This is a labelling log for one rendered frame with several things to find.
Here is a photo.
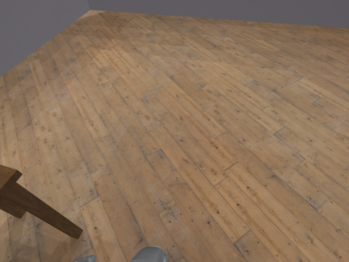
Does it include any table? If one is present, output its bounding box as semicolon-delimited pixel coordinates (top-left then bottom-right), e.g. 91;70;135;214
0;165;83;239

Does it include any left robot thigh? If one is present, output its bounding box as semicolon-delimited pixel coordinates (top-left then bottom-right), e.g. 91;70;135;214
130;247;167;262

